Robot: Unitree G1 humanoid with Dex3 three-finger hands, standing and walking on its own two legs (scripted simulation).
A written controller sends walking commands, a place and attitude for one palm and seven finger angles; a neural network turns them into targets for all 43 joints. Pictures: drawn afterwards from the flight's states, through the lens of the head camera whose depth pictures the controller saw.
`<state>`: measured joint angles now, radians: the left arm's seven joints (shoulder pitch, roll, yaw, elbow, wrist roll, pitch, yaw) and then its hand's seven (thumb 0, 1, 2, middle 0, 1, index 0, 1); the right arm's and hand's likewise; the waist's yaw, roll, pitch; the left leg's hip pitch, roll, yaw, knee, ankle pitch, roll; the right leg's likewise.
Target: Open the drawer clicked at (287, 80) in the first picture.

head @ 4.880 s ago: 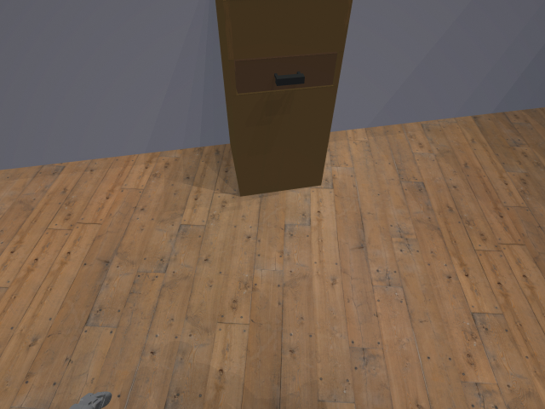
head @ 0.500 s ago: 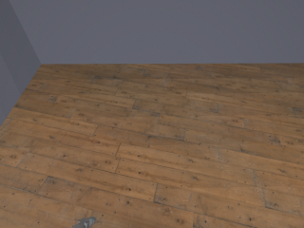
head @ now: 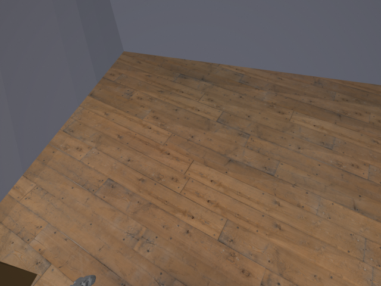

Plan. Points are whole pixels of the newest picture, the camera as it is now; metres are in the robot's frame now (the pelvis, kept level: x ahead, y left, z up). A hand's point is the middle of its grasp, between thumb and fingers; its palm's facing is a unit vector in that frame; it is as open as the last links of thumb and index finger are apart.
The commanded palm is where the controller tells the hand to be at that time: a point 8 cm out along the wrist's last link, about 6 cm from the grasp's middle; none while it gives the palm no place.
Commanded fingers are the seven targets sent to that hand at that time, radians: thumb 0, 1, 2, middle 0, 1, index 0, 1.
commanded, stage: turn to face it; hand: left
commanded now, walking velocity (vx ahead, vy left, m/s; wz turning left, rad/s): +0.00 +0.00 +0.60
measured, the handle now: out of the picture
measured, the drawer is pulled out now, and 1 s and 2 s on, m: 0.00 0.00 0.00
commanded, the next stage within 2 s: none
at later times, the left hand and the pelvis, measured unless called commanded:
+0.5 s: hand out of the picture -0.08 +0.21 -0.18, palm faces +0.39 -0.89 -0.25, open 7.4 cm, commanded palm none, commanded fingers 0.00 0.90 0.90 -0.20 -0.30 -0.20 -0.30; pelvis -0.04 +0.00 -0.01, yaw +20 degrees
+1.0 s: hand out of the picture -0.04 +0.21 -0.14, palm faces +0.55 -0.78 -0.30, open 7.4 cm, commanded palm none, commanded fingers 0.00 0.90 0.90 -0.20 -0.30 -0.20 -0.30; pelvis -0.05 -0.03 +0.00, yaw +35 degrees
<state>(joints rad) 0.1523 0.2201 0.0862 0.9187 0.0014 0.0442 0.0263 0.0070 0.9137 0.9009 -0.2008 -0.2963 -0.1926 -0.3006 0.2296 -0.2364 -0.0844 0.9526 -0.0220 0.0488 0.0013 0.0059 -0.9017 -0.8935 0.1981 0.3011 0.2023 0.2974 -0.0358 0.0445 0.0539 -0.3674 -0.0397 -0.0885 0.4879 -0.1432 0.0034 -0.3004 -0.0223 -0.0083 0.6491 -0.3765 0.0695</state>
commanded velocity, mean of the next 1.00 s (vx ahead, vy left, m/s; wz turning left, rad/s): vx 0.00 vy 0.00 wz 0.60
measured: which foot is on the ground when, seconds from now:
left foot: down 0.00-0.02, up 0.04-0.46, down 0.48-0.96, up 0.98-1.00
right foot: up 0.00-0.00, down 0.02-0.48, up 0.50-0.94, down 0.96-1.00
